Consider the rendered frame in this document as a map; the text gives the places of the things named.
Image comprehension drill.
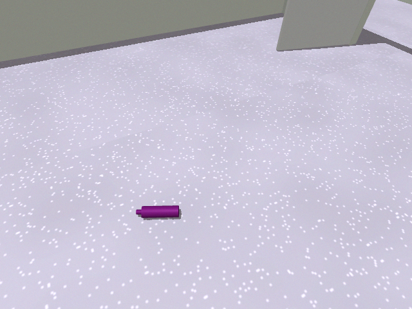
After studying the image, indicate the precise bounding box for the bottle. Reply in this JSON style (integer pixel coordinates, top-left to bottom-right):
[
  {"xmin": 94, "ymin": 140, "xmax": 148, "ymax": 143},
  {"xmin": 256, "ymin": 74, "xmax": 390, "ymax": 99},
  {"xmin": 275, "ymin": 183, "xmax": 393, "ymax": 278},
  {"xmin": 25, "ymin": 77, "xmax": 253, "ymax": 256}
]
[{"xmin": 136, "ymin": 205, "xmax": 179, "ymax": 218}]

